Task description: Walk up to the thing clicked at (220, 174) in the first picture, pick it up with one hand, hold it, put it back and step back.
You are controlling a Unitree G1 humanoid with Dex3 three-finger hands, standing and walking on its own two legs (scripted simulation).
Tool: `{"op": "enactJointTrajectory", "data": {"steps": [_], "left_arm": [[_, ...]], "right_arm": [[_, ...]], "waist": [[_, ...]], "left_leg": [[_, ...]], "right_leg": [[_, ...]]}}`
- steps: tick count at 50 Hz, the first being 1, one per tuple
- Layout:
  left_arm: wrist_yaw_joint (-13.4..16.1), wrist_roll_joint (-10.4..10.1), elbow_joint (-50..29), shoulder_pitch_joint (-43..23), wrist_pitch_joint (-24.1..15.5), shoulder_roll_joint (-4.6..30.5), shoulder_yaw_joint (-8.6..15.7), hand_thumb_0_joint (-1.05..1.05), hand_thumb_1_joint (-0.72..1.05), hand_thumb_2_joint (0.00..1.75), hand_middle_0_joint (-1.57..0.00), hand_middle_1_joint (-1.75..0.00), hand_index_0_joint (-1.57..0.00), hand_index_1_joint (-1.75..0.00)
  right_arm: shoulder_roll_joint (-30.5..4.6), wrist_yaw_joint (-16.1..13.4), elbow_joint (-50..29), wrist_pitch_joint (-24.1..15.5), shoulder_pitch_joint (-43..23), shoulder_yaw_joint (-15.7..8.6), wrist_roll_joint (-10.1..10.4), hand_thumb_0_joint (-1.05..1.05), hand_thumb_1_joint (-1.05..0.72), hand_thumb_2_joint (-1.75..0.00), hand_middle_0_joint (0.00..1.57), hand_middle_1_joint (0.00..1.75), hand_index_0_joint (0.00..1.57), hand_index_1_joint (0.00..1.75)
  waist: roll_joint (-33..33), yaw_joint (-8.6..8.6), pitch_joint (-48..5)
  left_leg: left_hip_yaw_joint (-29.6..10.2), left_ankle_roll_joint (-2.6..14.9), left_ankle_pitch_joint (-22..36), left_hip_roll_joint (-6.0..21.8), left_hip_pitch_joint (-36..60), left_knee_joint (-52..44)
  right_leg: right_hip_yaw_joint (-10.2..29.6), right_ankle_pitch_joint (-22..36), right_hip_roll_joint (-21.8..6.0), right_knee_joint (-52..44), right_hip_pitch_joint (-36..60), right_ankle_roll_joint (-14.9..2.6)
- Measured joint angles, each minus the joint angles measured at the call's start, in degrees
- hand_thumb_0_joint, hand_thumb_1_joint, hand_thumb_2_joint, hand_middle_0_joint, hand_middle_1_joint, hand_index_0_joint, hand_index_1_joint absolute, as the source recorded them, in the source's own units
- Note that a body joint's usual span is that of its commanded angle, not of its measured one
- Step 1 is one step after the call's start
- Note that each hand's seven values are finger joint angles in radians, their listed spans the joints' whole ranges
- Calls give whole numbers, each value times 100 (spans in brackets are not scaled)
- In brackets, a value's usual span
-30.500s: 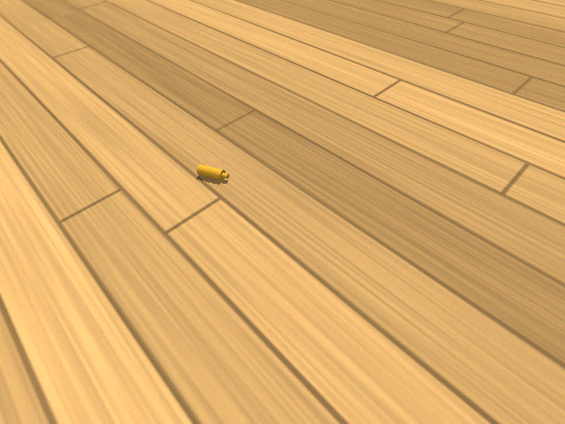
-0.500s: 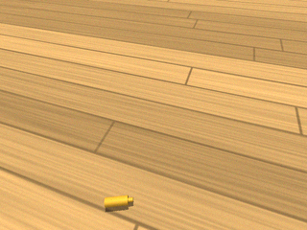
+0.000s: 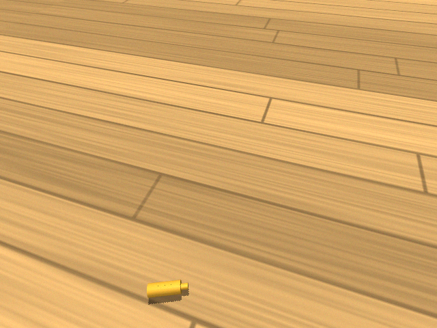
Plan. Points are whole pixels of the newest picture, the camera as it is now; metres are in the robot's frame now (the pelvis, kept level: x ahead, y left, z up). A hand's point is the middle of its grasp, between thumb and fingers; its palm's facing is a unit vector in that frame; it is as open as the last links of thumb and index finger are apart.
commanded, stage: stand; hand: left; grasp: from above
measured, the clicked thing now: (168, 288) +0.43 +0.27 -0.75
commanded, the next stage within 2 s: rise first in 0.08 s
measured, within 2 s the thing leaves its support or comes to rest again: neither
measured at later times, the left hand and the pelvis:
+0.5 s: hand out of the picture +0.14 +0.26 -0.17, palm faces -0.04 -0.93 -0.36, open 10.5 cm; pelvis -0.02 +0.01 -0.02, yaw +0 degrees
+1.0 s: hand out of the picture +0.12 +0.27 -0.23, palm faces -0.14 -0.88 -0.46, open 14.2 cm; pelvis -0.02 +0.02 -0.09, yaw +0 degrees
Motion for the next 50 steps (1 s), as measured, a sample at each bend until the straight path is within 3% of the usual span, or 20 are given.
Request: {"op": "enactJointTrajectory", "data": {"steps": [10,13,15,20,26,34,41,50], "left_arm": [[-13,12,2,26,11,-6,2,0,90,90,-20,-30,-20,-31],[64,-117,-333,-93,-64,-110,173,0,86,91,-20,-34,-20,-35],[21,-39,-283,-439,-92,-155,350,1,79,92,-19,-41,-19,-41],[-156,431,-368,-964,-4,-69,787,0,54,93,-15,-65,-16,-65],[-74,727,-1115,-647,517,-145,839,0,14,97,-9,-90,-10,-89],[32,942,-1949,-104,903,-222,891,0,-34,100,-7,-102,-8,-102],[23,1073,-2943,348,1124,-223,817,0,-51,102,-7,-104,-7,-105],[55,1253,-3757,764,1448,-182,742,-1,-55,100,-7,-105,-7,-106]], "right_arm": [[-1,5,11,-3,29,-4,-5,1,-91,-90,20,30,20,30],[44,-148,-741,-104,325,-5,233,1,-92,-90,20,30,20,30],[139,-203,-1124,-172,424,-31,291,1,-93,-90,20,30,20,30],[476,-180,-1782,-198,582,-145,199,1,-93,-90,20,30,20,30],[643,-125,-2298,-164,823,-156,223,1,-91,-89,20,30,20,30],[619,-110,-2746,-419,865,-212,164,1,-89,-89,20,30,20,30],[625,-189,-2962,-604,695,-240,128,1,-89,-89,20,30,20,30],[690,-244,-3195,-790,594,-172,71,1,-89,-89,20,30,20,30]], "waist": [[1,3,11],[24,-13,21],[24,-21,51],[-76,-76,-95],[-33,-184,-310],[4,-169,-612],[19,-131,-741],[41,-149,-895]], "left_leg": [[12,16,22,-16,-16,-11],[-48,38,-92,-36,-458,364],[-82,41,-178,-34,-829,672],[-49,26,-467,8,-1732,1468],[-12,54,-733,23,-2181,1978],[-31,95,-1294,20,-3188,3154],[-92,107,-1677,33,-3892,3988],[-178,107,-1946,58,-4528,4616]], "right_leg": [[12,18,-16,3,-26,12],[-38,-120,-40,384,-446,10],[-61,-212,-40,681,-799,4],[3,-497,-12,1505,-1738,-15],[56,-710,-5,1950,-2175,14],[76,-1246,-23,3073,-3150,66],[47,-1616,-16,3851,-3808,84],[-12,-1872,9,4414,-4387,86]]}}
